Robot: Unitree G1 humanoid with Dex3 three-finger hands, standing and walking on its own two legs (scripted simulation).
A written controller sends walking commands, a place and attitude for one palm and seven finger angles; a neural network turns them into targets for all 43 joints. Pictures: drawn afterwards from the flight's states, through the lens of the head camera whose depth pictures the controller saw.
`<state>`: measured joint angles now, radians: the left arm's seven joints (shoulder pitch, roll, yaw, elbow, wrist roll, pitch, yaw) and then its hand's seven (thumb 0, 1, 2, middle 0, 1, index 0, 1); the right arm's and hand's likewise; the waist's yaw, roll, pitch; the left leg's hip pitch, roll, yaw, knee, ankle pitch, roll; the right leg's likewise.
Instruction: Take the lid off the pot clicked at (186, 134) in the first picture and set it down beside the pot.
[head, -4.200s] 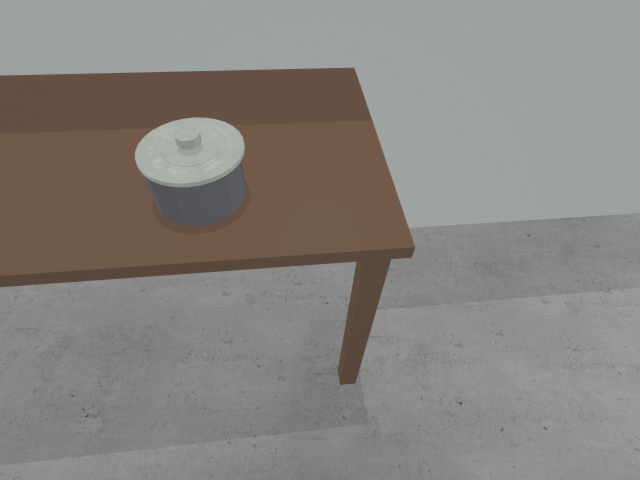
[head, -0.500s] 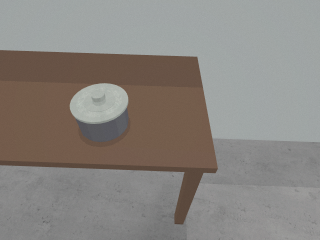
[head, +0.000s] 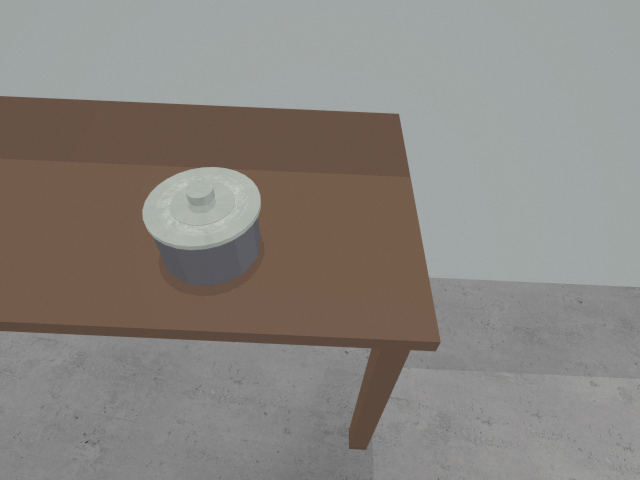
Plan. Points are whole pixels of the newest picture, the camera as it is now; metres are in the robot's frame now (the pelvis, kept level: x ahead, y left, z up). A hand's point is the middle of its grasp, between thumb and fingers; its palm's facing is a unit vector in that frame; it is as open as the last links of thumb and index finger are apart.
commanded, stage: shuffle to correct the standing spot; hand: left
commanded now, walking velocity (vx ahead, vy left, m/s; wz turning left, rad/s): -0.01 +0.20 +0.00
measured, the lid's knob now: (200, 193) +0.48 +0.22 +0.08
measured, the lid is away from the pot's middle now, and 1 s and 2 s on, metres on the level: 0.00 0.00 0.00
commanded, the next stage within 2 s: come to a stop and stand still in 0.30 s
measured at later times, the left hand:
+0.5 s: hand out of the picture +0.01 +0.27 -0.18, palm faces +0.03 -0.95 -0.30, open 7.3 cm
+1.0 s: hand out of the picture +0.03 +0.21 -0.18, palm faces +0.01 -0.98 -0.21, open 7.3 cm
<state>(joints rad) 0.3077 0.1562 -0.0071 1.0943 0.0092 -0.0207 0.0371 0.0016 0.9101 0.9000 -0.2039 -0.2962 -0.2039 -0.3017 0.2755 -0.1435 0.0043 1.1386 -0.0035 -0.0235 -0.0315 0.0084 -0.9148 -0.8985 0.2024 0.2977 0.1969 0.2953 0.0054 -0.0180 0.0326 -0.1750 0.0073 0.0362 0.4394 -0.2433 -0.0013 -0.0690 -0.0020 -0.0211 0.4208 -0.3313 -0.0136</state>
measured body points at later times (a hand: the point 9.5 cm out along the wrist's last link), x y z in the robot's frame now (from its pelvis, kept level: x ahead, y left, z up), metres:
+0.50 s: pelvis -0.02 +0.05 -0.01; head +0.01 +0.05 +0.44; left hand +0.00 +0.32 -0.15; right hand +0.03 -0.19 -0.16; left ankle +0.00 +0.12 -0.74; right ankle -0.08 -0.07 -0.68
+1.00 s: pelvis +0.02 +0.04 -0.01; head +0.04 +0.03 +0.44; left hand +0.03 +0.26 -0.16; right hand +0.02 -0.18 -0.17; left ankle +0.00 +0.12 -0.74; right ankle -0.04 -0.04 -0.74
